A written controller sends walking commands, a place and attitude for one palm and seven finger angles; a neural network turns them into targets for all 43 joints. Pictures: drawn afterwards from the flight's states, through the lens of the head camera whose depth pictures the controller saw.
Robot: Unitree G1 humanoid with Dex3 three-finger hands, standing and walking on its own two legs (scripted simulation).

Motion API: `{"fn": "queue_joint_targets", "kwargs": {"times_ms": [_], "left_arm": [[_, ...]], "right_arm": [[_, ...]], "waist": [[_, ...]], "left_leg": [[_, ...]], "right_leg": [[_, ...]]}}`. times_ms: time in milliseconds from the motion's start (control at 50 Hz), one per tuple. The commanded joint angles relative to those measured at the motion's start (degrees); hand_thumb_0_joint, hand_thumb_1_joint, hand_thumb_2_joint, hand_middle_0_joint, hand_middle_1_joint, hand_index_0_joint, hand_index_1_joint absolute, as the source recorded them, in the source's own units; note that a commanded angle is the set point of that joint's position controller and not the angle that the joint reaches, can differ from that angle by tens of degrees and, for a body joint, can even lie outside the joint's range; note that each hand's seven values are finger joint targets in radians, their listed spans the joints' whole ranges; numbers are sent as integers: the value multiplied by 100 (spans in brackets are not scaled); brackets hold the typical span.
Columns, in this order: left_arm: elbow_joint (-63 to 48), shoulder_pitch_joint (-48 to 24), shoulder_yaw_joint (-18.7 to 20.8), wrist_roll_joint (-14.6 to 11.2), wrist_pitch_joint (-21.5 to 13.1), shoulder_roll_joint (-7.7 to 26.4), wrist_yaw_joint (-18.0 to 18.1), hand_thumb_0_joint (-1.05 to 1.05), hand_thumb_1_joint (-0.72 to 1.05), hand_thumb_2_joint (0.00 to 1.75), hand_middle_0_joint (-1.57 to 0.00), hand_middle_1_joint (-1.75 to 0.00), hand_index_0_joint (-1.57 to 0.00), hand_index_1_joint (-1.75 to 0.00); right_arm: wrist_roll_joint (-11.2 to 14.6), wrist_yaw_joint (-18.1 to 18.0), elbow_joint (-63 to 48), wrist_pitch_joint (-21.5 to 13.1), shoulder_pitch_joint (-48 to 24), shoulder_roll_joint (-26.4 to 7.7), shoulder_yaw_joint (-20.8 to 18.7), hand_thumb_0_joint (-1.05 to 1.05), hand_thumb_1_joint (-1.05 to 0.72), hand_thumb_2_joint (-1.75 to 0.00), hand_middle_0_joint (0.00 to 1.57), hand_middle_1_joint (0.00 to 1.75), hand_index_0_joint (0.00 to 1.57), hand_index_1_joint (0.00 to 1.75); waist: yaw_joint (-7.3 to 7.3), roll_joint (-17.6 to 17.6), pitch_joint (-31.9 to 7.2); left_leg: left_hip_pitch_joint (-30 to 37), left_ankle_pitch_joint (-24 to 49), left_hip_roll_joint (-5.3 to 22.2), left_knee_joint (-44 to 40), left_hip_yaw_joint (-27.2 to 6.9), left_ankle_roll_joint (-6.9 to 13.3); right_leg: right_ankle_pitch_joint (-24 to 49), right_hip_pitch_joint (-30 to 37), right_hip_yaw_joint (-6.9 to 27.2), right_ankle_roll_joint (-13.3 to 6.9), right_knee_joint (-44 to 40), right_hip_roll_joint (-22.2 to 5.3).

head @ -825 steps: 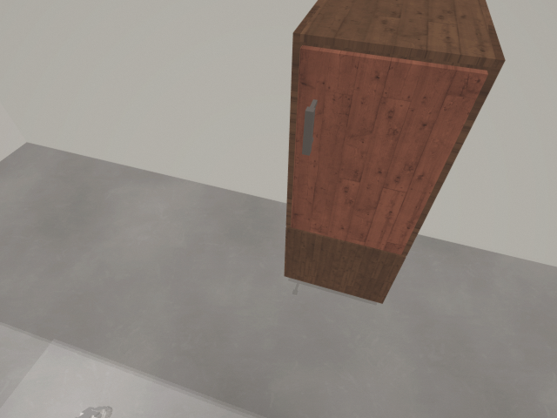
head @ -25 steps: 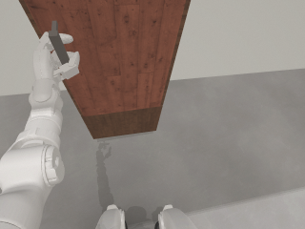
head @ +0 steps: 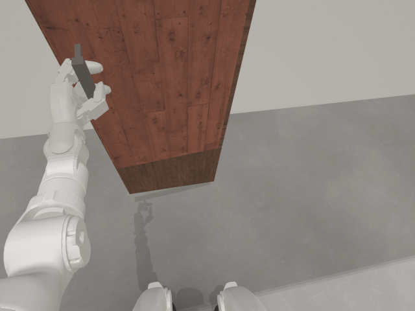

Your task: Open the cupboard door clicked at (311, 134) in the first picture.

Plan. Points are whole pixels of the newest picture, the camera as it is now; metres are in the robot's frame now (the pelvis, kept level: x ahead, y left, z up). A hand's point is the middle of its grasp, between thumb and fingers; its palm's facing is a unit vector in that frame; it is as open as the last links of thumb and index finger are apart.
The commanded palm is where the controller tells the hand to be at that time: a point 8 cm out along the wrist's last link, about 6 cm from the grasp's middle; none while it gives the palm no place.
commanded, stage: pull the door open along its arc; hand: left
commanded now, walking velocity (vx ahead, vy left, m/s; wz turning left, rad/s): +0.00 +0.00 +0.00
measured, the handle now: (88, 79) +0.55 +0.19 +0.08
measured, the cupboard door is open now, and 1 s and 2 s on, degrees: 5 49 45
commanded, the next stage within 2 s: open thumb and fingers to let go in 0.84 s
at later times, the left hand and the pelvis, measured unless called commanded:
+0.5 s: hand (144, 148) +0.39 +0.08 +0.08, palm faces +0.47 -0.88 +0.05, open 6.0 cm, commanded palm +0.32 +0.11 +0.08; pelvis +0.01 -0.01 +0.01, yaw +2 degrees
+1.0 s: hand (197, 182) +0.32 +0.00 +0.08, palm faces +0.33 -0.94 -0.07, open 5.9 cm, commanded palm +0.28 +0.04 +0.08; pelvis +0.01 -0.06 +0.02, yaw +6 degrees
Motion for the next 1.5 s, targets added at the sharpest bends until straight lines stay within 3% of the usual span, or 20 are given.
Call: {"fn": "queue_joint_targets", "kwargs": {"times_ms": [0,40,140,160,180,280,340,400,500,740,780,860,920,980,1020,1080,1180,1320,1360,1480], "left_arm": [[-1759,-879,-45,-207,-347,697,-58,0,90,90,-40,-135,-40,-135],[-2022,-538,-153,-246,-282,525,-7,0,90,90,-40,-135,-40,-135],[-2940,647,-508,-322,-163,-81,172,0,90,90,-40,-135,-40,-135],[-3066,616,217,-718,-73,-342,981,0,90,90,-40,-135,-40,-135],[-3173,818,-172,-520,-41,-627,1410,0,90,90,-40,-135,-40,-135],[-3907,1069,-837,458,65,-1433,3032,0,90,90,-40,-135,-40,-135],[-4059,1305,-1442,758,276,-2235,3720,0,90,90,-40,-135,-40,-135],[-4379,1383,-1949,1035,457,-2721,4143,0,90,90,-40,-135,-40,-135],[-4828,1559,-2694,1338,663,-3248,4165,0,90,90,-40,-135,-40,-135],[-6161,3772,-3854,963,1214,-4316,3952,0,90,90,-40,-135,-40,-135],[-6357,4384,-3818,923,1359,-4254,3920,0,90,90,-40,-135,-40,-135],[-6172,3707,-3559,958,1471,-3895,3987,0,90,90,-40,-135,-40,-135],[-5929,2653,-3083,933,1398,-3419,4113,0,90,90,-40,-135,-40,-135],[-5715,2774,-2977,884,1327,-3525,4138,0,69,81,-38,-133,-38,-133],[-5717,2873,-3000,873,1278,-3681,4171,0,55,75,-38,-131,-38,-131],[-5628,3025,-3186,957,1208,-3813,4077,0,34,66,-36,-129,-36,-129],[-5867,3040,-3174,993,1055,-3614,3991,0,-1,51,-33,-125,-33,-125],[-5929,2750,-3267,979,880,-3609,3963,0,-50,30,-30,-120,-30,-120],[-5815,2732,-3206,949,837,-3567,3973,0,-50,30,-30,-120,-30,-120],[-5471,2399,-3183,986,831,-3579,4064,0,-50,30,-25,-90,-25,-90]], "right_arm": [[87,-4,-608,-120,535,-931,-385,0,-90,-90,20,30,20,30],[112,6,-655,-110,455,-917,-401,0,-90,-90,20,30,20,30],[159,49,-855,-186,164,-820,-422,0,-90,-90,20,30,20,30],[123,27,-863,-229,-90,-663,-378,0,-90,-90,20,30,20,30],[72,47,-865,-297,-129,-647,-357,0,-90,-90,20,30,20,30],[-179,183,-875,-339,-381,-555,-400,0,-90,-90,20,30,20,30],[-264,239,-861,-356,-611,-465,-422,0,-90,-90,20,30,20,30],[-339,226,-866,-391,-850,-385,-436,0,-90,-90,20,30,20,30],[-357,125,-914,-422,-1158,-248,-406,0,-90,-90,20,30,20,30],[-212,171,-1203,-757,-1857,43,-207,0,-90,-90,20,30,20,30],[-180,194,-1262,-795,-1997,60,-182,0,-90,-90,20,30,20,30],[-198,72,-1174,-766,-2026,45,-119,0,-90,-90,20,30,20,30],[-221,-56,-1015,-727,-2028,6,-100,0,-90,-90,20,30,20,30],[-241,-97,-981,-735,-2074,54,-130,0,-90,-90,20,30,20,30],[-256,-70,-970,-767,-2043,78,-144,0,-90,-90,20,30,20,30],[-272,-42,-978,-804,-1920,61,-185,0,-90,-90,20,30,20,30],[-261,-57,-1003,-806,-1814,18,-228,0,-90,-90,20,30,20,30],[-251,-110,-954,-874,-1793,-9,-243,0,-90,-90,20,30,20,30],[-249,-124,-943,-898,-1815,-16,-234,0,-90,-90,20,30,20,30],[-260,-139,-891,-909,-1842,-40,-243,0,-90,-90,20,30,20,30]], "waist": [[408,253,-2636],[417,14,-2349],[607,-6,-2174],[971,-88,-1980],[828,-172,-1760],[841,-91,-2003],[761,-386,-1988],[708,-534,-1976],[676,-504,-1788],[891,-677,-1559],[1009,-700,-1476],[858,-819,-1005],[759,-961,-958],[890,-1111,-1157],[947,-969,-1418],[869,-1091,-1424],[835,-935,-1550],[724,-1006,-1387],[744,-1046,-1323],[746,-1019,-1325]], "left_leg": [[2565,2548,-174,-670,-277,-39],[2488,2437,-169,-758,-255,-34],[2638,2599,-190,-880,-173,-55],[2371,2480,-205,-973,-131,-108],[2296,2337,-176,-981,-176,-139],[2440,2377,-171,-923,-227,-182],[2454,2354,-177,-894,-212,-172],[2386,2207,-189,-862,-198,-158],[2469,1955,-211,-892,-186,-125],[2585,1783,-311,-962,-212,-167],[2552,1696,-333,-979,-214,-188],[2342,1233,-406,-937,-241,-190],[2149,1031,-447,-863,-281,-170],[2061,1060,-470,-882,-323,-191],[2092,1212,-470,-870,-300,-203],[2085,1343,-450,-847,-308,-196],[2035,1348,-442,-797,-306,-193],[1963,1100,-430,-760,-332,-168],[1919,989,-434,-770,-336,-166],[1931,910,-426,-792,-330,-138]], "right_leg": [[2613,1094,-60,-49,-708,103],[2587,1159,-71,-29,-775,100],[2788,1375,-88,-36,-833,64],[2572,1519,-158,-26,-874,57],[2392,1380,-199,-15,-827,71],[2216,1307,-216,-61,-637,-19],[2281,1378,-233,-59,-692,-42],[2306,1481,-217,-75,-722,-67],[2200,1522,-160,-112,-853,-131],[2774,2160,-95,-22,-1146,-349],[2759,2281,-37,-11,-1256,-389],[2288,1987,217,98,-1521,-524],[2052,1907,492,186,-1669,-650],[2147,2144,616,204,-1695,-703],[2572,2268,579,211,-1550,-709],[3024,2293,500,225,-1446,-701],[3202,2354,604,245,-1420,-745],[2623,2095,666,253,-1507,-763],[2288,2023,687,241,-1569,-760],[1742,1820,538,155,-1528,-665]]}}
